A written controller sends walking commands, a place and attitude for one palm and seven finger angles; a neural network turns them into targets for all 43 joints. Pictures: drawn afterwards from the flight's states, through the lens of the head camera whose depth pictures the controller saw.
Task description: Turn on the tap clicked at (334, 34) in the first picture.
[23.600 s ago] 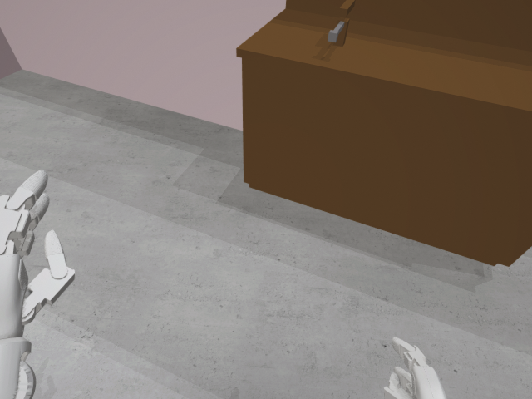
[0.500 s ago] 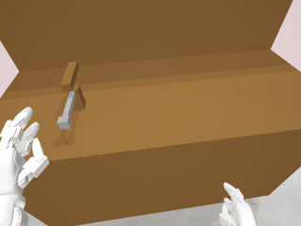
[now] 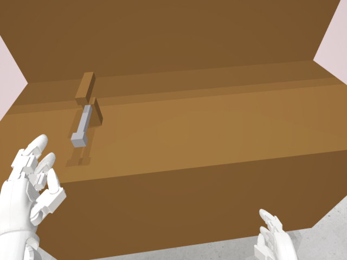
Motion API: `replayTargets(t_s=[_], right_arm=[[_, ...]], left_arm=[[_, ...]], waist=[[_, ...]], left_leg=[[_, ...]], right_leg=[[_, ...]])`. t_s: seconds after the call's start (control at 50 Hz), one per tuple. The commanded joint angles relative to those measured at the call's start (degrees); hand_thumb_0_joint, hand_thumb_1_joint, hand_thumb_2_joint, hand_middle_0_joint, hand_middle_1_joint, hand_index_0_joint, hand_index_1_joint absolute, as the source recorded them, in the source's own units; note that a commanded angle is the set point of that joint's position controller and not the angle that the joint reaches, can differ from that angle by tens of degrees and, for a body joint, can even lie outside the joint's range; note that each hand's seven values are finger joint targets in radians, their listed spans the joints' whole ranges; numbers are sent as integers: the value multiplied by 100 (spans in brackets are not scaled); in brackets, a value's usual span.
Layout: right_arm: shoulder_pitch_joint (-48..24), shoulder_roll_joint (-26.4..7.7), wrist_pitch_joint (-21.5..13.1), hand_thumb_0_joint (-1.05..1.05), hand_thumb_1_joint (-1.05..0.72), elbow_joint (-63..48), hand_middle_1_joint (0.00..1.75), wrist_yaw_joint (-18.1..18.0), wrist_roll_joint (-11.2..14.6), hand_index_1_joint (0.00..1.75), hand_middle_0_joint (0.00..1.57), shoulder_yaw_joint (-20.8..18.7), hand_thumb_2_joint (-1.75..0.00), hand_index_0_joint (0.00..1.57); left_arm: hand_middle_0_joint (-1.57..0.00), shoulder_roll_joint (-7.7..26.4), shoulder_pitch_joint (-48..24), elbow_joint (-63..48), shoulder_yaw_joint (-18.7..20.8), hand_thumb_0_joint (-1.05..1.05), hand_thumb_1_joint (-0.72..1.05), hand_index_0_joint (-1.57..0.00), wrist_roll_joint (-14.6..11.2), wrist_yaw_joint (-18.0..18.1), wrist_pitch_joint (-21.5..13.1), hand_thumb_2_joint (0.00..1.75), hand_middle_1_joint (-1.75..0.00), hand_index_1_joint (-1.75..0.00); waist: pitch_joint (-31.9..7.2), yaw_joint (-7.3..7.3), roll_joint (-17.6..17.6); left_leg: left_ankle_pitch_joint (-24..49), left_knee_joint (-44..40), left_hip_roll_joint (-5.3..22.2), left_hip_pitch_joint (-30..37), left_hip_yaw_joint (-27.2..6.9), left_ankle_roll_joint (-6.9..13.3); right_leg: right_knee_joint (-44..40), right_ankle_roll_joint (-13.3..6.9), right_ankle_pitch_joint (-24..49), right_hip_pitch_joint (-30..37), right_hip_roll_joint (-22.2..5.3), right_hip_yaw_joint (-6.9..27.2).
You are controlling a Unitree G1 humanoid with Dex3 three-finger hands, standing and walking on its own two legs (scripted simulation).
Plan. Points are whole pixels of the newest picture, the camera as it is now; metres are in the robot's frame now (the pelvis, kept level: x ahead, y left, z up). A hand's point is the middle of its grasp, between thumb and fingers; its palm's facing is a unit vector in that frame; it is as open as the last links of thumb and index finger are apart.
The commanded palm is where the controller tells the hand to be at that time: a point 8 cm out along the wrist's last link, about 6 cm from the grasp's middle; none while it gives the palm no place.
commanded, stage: turn the palm inward beside the body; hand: left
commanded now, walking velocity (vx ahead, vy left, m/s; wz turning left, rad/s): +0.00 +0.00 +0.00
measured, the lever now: (79, 139) +0.35 +0.29 +0.10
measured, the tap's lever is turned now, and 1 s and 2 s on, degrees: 0 0 0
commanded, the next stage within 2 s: reach beside the lever's end, fingers flat in 0.50 s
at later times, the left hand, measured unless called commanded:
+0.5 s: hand (73, 191) +0.18 +0.20 +0.16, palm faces +0.44 -0.89 -0.13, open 7.4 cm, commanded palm +0.13 +0.25 +0.17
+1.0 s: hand (68, 182) +0.21 +0.23 +0.15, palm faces +0.45 -0.88 -0.12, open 7.4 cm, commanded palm +0.16 +0.28 +0.15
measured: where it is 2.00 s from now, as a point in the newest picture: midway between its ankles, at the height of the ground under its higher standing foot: outside the picture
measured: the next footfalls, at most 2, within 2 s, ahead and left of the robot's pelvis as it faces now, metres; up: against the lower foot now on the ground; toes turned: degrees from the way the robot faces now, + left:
none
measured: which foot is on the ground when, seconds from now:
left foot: down 0.00-1.00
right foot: down 0.00-1.00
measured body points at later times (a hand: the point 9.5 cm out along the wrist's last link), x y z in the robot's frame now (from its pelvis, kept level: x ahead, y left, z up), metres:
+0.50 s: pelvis +0.00 -0.02 +0.00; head -0.02 -0.05 +0.45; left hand +0.15 +0.25 +0.17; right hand +0.21 -0.24 -0.07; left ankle +0.00 +0.12 -0.72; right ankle +0.03 -0.09 -0.72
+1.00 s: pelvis +0.01 -0.02 +0.00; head -0.01 -0.04 +0.45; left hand +0.18 +0.27 +0.15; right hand +0.21 -0.24 -0.07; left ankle +0.00 +0.12 -0.72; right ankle +0.03 -0.09 -0.72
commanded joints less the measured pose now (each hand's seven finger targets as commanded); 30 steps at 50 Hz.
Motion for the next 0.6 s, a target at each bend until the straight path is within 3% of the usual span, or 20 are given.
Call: replayTargets(t_s=[0.0,0.06,0.18,0.2,0.26,0.28,0.3,0.34,0.36,0.42,0.44,0.46,0.5,0.54,0.58], right_arm=[[-827,-564,-429,0,-90,-949,30,-66,54,30,20,-205,-90,20],[-840,-589,-459,0,-90,-943,30,-82,59,30,20,-216,-90,20],[-860,-582,-471,0,-90,-919,30,-85,88,30,20,-189,-90,20],[-819,-563,-472,0,-90,-939,30,-74,87,30,20,-201,-90,20],[-833,-582,-490,0,-90,-952,30,-71,81,30,20,-218,-90,20],[-872,-579,-493,0,-90,-929,30,-64,95,30,20,-197,-90,20],[-820,-559,-496,0,-90,-946,30,-59,87,30,20,-205,-90,20],[-819,-584,-504,0,-90,-949,30,-58,78,30,20,-228,-90,20],[-828,-584,-514,0,-90,-940,30,-53,74,30,20,-233,-90,20],[-809,-585,-523,0,-90,-941,30,-39,79,30,20,-240,-90,20],[-768,-592,-526,0,-90,-931,30,-44,74,30,20,-242,-90,20],[-777,-595,-527,0,-90,-926,30,-40,76,30,20,-256,-90,20],[-777,-563,-524,0,-90,-923,30,-36,89,30,20,-233,-90,20],[-773,-581,-528,0,-90,-922,30,-45,97,30,20,-249,-90,20],[-865,-570,-538,0,-90,-910,30,-47,121,30,20,-230,-90,20]], left_arm=[[-20,738,-535,-1349,536,0,90,-20,13,60,-399,90,-30,-30],[-20,745,-483,-1249,575,0,90,-20,-103,28,-298,90,-30,-30],[-20,814,-505,-1271,613,0,90,-20,-51,32,-176,90,-30,-30],[-20,697,-523,-1291,495,0,90,-20,-58,25,-182,90,-30,-30],[-20,765,-535,-1283,545,0,90,-20,-79,33,-199,90,-30,-30],[-20,838,-528,-1287,643,0,90,-20,-52,53,-208,90,-30,-30],[-20,762,-564,-1324,568,0,90,-20,-65,60,-223,90,-30,-30],[-20,761,-501,-1261,582,0,90,-20,-94,49,-227,90,-30,-30],[-20,761,-514,-1258,575,0,90,-20,-104,29,-225,90,-30,-30],[-20,744,-453,-1289,573,0,90,-20,-107,30,-234,90,-30,-30],[-20,772,-418,-1225,619,0,90,-20,-124,16,-228,90,-30,-30],[-20,759,-429,-1269,588,0,90,-20,-119,0,-238,90,-30,-30],[-20,721,-466,-1259,568,0,90,-20,-103,7,-239,90,-30,-30],[-20,765,-468,-1173,599,0,90,-20,-148,7,-232,90,-30,-30],[-20,803,-522,-1203,618,0,90,-20,-113,15,-230,90,-30,-30]], waist=[[-269,6,31],[-285,18,-124],[-173,36,-55],[-175,6,-65],[-173,12,-236],[-121,44,-31],[-189,19,-127],[-221,25,-319],[-255,24,-156],[-311,20,-192],[-321,28,-371],[-357,25,-254],[-285,18,-142],[-237,19,-401],[-114,26,-177]], left_leg=[[764,-727,164,-185,60,89],[795,-679,156,-206,84,129],[759,-666,132,-218,98,151],[714,-666,133,-220,107,149],[648,-640,137,-255,114,173],[633,-630,122,-253,115,167],[627,-620,117,-264,123,173],[701,-576,124,-293,131,189],[729,-553,121,-262,148,186],[825,-513,122,-270,152,191],[858,-513,121,-306,149,194],[914,-486,119,-287,172,195],[854,-495,108,-307,169,189],[725,-462,117,-404,151,192],[632,-457,114,-379,147,196]], right_leg=[[-775,140,194,313,-168,65],[-844,166,290,414,-188,121],[-902,176,229,398,-188,161],[-913,182,187,375,-201,174],[-966,209,101,404,-216,217],[-981,191,55,378,-211,243],[-975,206,72,405,-227,256],[-977,226,181,456,-231,273],[-987,231,237,469,-255,307],[-969,237,413,517,-270,325],[-955,252,497,561,-271,325],[-950,259,596,594,-290,360],[-962,252,497,523,-291,360],[-1037,292,315,522,-311,435],[-1117,270,53,433,-322,481]])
